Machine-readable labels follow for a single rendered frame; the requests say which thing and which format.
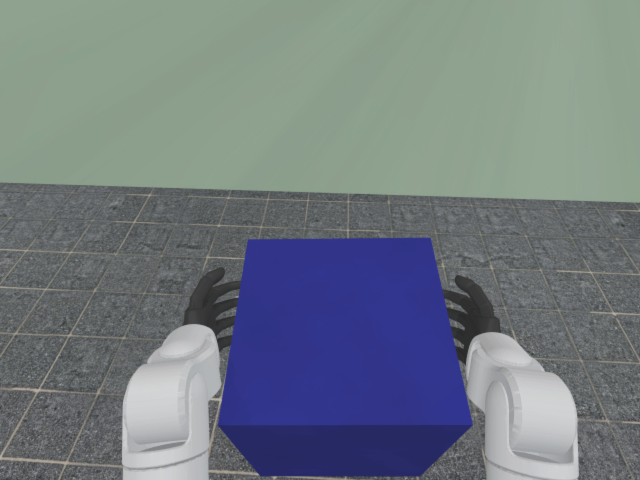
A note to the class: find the carton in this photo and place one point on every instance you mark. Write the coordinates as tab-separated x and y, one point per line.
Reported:
342	360

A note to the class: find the right robot hand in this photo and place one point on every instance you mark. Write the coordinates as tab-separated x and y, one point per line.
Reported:
480	318

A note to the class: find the left robot hand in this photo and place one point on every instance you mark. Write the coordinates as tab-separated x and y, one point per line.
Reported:
202	311

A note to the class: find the robot right forearm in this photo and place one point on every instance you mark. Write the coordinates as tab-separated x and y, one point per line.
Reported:
530	415

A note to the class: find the robot left forearm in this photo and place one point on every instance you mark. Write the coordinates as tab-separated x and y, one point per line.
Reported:
165	423

